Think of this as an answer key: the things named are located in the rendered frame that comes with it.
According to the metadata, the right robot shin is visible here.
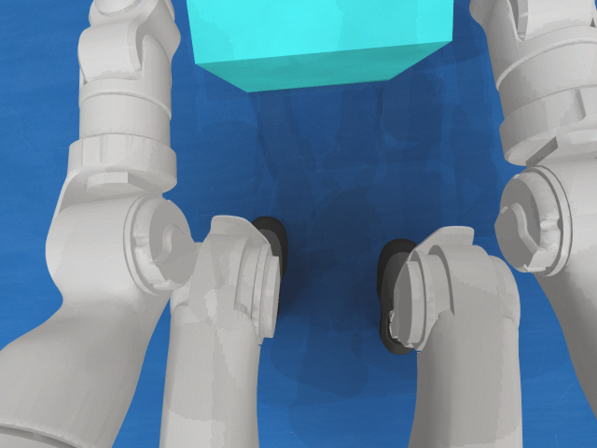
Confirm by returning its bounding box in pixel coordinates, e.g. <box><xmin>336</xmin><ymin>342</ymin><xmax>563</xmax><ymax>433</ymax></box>
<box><xmin>389</xmin><ymin>226</ymin><xmax>521</xmax><ymax>348</ymax></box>

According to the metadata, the robot right upper arm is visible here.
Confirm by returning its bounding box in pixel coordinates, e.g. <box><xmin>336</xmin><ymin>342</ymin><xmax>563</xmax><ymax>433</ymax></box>
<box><xmin>494</xmin><ymin>159</ymin><xmax>597</xmax><ymax>419</ymax></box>

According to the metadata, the carton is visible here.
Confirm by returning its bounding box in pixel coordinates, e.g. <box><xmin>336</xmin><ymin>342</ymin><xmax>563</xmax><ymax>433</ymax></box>
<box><xmin>187</xmin><ymin>0</ymin><xmax>453</xmax><ymax>92</ymax></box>

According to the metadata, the left robot thigh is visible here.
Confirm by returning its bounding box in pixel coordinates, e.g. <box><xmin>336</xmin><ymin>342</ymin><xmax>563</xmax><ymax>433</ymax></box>
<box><xmin>160</xmin><ymin>233</ymin><xmax>280</xmax><ymax>448</ymax></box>

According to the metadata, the robot left upper arm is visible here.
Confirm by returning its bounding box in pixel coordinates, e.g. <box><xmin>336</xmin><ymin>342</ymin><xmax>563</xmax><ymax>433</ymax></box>
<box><xmin>0</xmin><ymin>194</ymin><xmax>197</xmax><ymax>448</ymax></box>

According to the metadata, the robot right forearm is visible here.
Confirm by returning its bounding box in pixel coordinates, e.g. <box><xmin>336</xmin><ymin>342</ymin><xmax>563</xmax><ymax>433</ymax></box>
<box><xmin>469</xmin><ymin>0</ymin><xmax>597</xmax><ymax>168</ymax></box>

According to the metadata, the robot left forearm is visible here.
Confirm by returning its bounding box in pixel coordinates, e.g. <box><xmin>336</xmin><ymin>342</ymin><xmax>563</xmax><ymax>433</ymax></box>
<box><xmin>46</xmin><ymin>0</ymin><xmax>181</xmax><ymax>268</ymax></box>

